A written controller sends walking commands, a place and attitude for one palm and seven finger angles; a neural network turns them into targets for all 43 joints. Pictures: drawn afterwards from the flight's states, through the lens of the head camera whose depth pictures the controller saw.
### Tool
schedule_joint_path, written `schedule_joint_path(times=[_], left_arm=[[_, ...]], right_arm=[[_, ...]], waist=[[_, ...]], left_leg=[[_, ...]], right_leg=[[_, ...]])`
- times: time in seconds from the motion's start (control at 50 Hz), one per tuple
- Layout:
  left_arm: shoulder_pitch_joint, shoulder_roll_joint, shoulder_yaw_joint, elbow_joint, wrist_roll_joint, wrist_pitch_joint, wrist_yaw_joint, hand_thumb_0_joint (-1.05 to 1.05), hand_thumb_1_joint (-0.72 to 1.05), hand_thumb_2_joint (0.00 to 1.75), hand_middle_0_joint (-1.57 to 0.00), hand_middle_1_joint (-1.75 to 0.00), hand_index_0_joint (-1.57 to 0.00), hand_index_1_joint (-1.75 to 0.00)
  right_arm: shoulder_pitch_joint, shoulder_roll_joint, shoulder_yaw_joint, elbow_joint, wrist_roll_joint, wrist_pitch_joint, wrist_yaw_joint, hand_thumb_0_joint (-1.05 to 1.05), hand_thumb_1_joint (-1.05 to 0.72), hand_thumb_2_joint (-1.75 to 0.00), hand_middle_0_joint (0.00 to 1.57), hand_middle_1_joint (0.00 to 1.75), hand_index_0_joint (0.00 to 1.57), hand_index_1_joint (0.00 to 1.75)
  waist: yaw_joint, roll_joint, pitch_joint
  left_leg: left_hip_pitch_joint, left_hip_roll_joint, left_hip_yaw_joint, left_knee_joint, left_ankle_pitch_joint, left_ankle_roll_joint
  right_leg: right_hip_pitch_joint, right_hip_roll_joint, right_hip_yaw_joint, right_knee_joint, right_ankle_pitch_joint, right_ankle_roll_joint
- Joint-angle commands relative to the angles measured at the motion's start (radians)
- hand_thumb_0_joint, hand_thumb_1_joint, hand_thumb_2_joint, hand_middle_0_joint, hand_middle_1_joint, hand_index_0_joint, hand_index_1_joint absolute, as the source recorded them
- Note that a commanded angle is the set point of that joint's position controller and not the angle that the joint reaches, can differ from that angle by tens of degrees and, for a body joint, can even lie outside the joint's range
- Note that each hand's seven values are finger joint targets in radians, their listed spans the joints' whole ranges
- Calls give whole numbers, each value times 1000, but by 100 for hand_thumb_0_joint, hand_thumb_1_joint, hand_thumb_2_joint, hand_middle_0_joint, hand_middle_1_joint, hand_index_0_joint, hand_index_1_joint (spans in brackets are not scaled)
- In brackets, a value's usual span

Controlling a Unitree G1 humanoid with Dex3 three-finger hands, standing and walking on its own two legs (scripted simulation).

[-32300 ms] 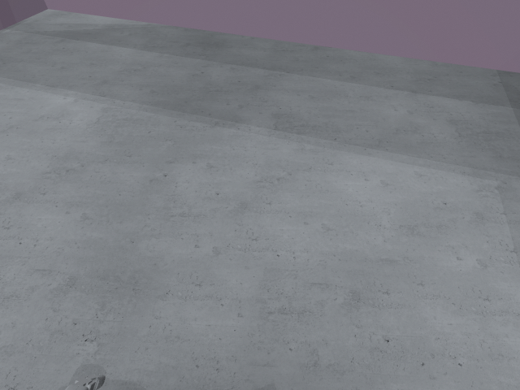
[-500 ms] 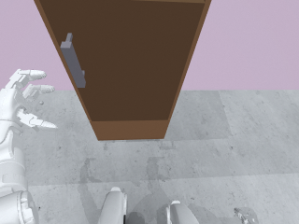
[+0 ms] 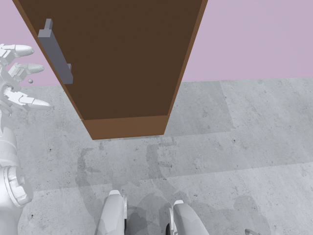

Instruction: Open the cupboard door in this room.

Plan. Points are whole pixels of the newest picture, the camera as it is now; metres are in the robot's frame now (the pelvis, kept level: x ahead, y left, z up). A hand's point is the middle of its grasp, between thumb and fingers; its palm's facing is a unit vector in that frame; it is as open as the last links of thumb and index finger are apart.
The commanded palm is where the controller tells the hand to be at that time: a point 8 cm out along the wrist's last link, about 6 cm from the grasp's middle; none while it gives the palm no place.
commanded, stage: move the hooked fingers beside the handle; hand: left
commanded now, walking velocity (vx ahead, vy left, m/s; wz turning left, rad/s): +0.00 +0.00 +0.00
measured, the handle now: (59, 54) +0.55 +0.25 +0.07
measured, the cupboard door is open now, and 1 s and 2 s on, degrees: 0 0 0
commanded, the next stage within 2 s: slide the fingers in behind the handle in 1.04 s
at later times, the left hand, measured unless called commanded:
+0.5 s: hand (30, 71) +0.48 +0.30 +0.07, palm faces +0.10 -1.00 -0.01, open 14.0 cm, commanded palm +0.47 +0.33 +0.07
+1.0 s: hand (34, 69) +0.49 +0.29 +0.08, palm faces +0.10 -1.00 -0.02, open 14.0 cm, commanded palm +0.47 +0.33 +0.07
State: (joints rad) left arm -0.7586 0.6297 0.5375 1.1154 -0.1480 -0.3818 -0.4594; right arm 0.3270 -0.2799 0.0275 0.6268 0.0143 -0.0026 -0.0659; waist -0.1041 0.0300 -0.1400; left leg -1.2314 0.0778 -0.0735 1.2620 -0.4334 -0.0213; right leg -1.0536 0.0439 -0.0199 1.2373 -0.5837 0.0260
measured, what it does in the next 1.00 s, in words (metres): stands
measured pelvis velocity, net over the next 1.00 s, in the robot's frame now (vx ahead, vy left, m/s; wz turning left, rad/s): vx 0.00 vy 0.00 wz -0.01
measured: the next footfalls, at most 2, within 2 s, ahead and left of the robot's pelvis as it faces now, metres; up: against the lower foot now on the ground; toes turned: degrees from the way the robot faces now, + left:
none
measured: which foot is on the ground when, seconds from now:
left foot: down 0.00-1.00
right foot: down 0.00-1.00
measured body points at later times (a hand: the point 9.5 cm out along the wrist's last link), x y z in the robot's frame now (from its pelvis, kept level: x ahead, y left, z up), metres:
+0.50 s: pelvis +0.00 +0.00 -0.01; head +0.15 +0.04 +0.42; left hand +0.47 +0.36 +0.08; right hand +0.03 -0.27 -0.11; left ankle +0.08 +0.13 -0.62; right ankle +0.00 -0.14 -0.62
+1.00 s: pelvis +0.00 +0.00 +0.00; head +0.15 +0.04 +0.42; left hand +0.48 +0.35 +0.08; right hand +0.05 -0.27 -0.11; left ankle +0.08 +0.13 -0.62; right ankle +0.00 -0.14 -0.62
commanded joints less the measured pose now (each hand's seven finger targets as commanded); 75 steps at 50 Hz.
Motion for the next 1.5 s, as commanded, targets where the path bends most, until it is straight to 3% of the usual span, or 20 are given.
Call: schedule_joint_path(times=[0.0, 0.14, 0.2, 0.22, 0.34, 0.4, 0.42, 0.52, 0.7, 0.78, 0.82, 0.9, 0.96, 1.0, 1.04, 1.1, 1.18, 1.38, 1.44, 1.48], left_arm=[[-423, 346, 40, -198, -13, -82, 18, 0, -50, 30, -30, -120, -30, -120], [-466, 449, 82, -133, 10, -39, 10, 0, -50, 30, -30, -120, -30, -120], [-480, 443, 75, -128, 10, -41, 5, 0, -50, 30, -30, -120, -30, -120], [-496, 484, 104, -117, 10, -39, 6, 0, -50, 30, -30, -120, -30, -120], [-408, 437, 85, -161, 4, -32, -17, 0, -50, 30, -30, -120, -30, -120], [-411, 403, 79, -175, -15, -31, -16, 0, -50, 30, -30, -120, -30, -120], [-437, 433, 94, -185, -10, -33, -12, 0, -50, 30, -30, -120, -30, -120], [-471, 395, 65, -240, -4, -57, 13, 0, -50, 30, -30, -120, -30, -120], [-437, 318, 9, -180, 2, -47, 32, 0, -50, 30, -30, -120, -30, -120], [-482, 374, 38, -139, 8, -49, 43, 0, -50, 30, -30, -120, -30, -120], [-502, 389, 38, -158, 18, -62, 46, 0, -50, 30, -30, -120, -30, -120], [-450, 356, 35, -190, 4, -75, 32, 0, -50, 30, -30, -120, -30, -120], [-440, 384, 47, -141, 1, -42, 20, 0, -50, 30, -30, -120, -30, -120], [-452, 379, 41, -158, 1, -40, 19, 0, -50, 30, -30, -120, -30, -120], [-472, 438, 79, -172, 6, -44, 24, 0, -50, 30, -30, -120, -30, -120], [-454, 412, 78, -222, -5, -70, 25, 0, -50, 30, -30, -120, -30, -120], [-439, 335, 23, -184, -17, -54, 6, 0, -50, 30, -30, -120, -30, -120], [-422, 336, 44, -238, -13, -67, 52, 0, -50, 30, -30, -120, -30, -120], [-431, 305, 15, -192, -7, -60, 66, 0, -50, 30, -30, -120, -30, -120], [-464, 302, 4, -208, 0, -68, 74, 0, -50, 30, -30, -120, -30, -120]], right_arm=[[125, -190, -67, -53, -5, -16, -13, 0, -90, -90, 20, 30, 20, 30], [148, -197, -55, -51, -4, 9, -10, 0, -90, -90, 20, 30, 20, 30], [151, -195, -53, -51, -3, 14, -7, 0, -90, -90, 20, 30, 20, 30], [153, -201, -52, -50, -3, 16, -8, 0, -90, -90, 20, 30, 20, 30], [161, -195, -59, -62, -4, 32, 3, 0, -90, -90, 20, 30, 20, 30], [161, -197, -64, -60, -2, 35, 4, 0, -90, -90, 20, 30, 20, 30], [164, -199, -63, -53, -3, 37, 1, 0, -90, -90, 20, 30, 20, 30], [158, -191, -65, -41, -7, 33, 2, 0, -90, -90, 20, 30, 20, 30], [148, -187, -62, -48, -9, 31, 2, 0, -90, -90, 20, 30, 20, 30], [141, -191, -52, -58, -7, 28, -2, 0, -90, -90, 20, 30, 20, 30], [141, -192, -52, -58, -10, 28, -2, 0, -90, -90, 20, 30, 20, 30], [146, -189, -60, -57, -13, 32, 5, 0, -90, -90, 20, 30, 20, 30], [144, -192, -56, -58, -4, 40, 1, 0, -90, -90, 20, 30, 20, 30], [143, -190, -54, -62, -4, 38, 1, 0, -90, -90, 20, 30, 20, 30], [146, -192, -53, -57, -4, 39, -3, 0, -90, -90, 20, 30, 20, 30], [149, -185, -59, -52, -7, 36, 2, 0, -90, -90, 20, 30, 20, 30], [152, -179, -58, -46, -2, 34, 4, 0, -90, -90, 20, 30, 20, 30], [151, -177, -66, -46, -8, 30, 4, 0, -90, -90, 20, 30, 20, 30], [141, -175, -61, -46, -4, 30, 7, 0, -90, -90, 20, 30, 20, 30], [142, -175, -59, -49, -7, 27, 6, 0, -90, -90, 20, 30, 20, 30]], waist=[[-7, 164, -472], [-18, 153, -470], [-26, 170, -490], [-29, 152, -477], [-4, 196, -522], [-17, 163, -506], [-17, 168, -506], [-21, 215, -505], [-30, 187, -450], [-38, 147, -410], [-32, 196, -452], [-19, 206, -526], [-27, 152, -462], [-26, 169, -483], [-22, 168, -483], [-10, 209, -542], [-29, 171, -485], [-10, 173, -491], [-31, 137, -425], [-31, 166, -433]], left_leg=[[572, -17, -8, -128, 191, 48], [507, -11, 3, -92, 231, 57], [520, -8, 1, -80, 251, 56], [498, -6, 0, -78, 238, 58], [565, -7, -2, -87, 292, 52], [567, -7, -6, -96, 270, 54], [562, -6, -8, -95, 269, 54], [628, -7, -18, -113, 261, 47], [632, -10, -26, -140, 227, 42], [538, -15, -14, -122, 177, 53], [573, -12, -19, -117, 210, 46], [638, -9, -22, -109, 283, 42], [545, -11, -5, -107, 230, 53], [545, -14, -2, -99, 233, 55], [526, -12, 0, -95, 235, 56], [595, -13, -5, -93, 300, 50], [561, -16, -1, -94, 267, 57], [586, -18, -3, -116, 255, 51], [531, -17, 6, -121, 192, 54], [541, -19, 0, -123, 187, 52]], right_leg=[[-48, 24, -23, -176, 199, -52], [-26, 29, -17, -167, 243, -45], [-48, 32, -21, -158, 252, -45], [-44, 32, -20, -160, 245, -43], [-45, 35, -29, -156, 274, -47], [-55, 35, -34, -168, 260, -44], [-52, 34, -32, -164, 259, -45], [-77, 35, -36, -175, 235, -51], [-94, 30, -45, -190, 214, -53], [-72, 31, -32, -187, 197, -51], [-84, 28, -36, -172, 207, -53], [-73, 31, -39, -166, 249, -54], [-36, 31, -30, -179, 240, -45], [-40, 29, -25, -175, 245, -45], [-20, 31, -21, -172, 250, -45], [-16, 35, -25, -165, 290, -50], [-24, 36, -24, -178, 277, -47], [-15, 32, -28, -185, 259, -52], [-22, 31, -24, -199, 224, -43], [-35, 30, -25, -189, 214, -49]])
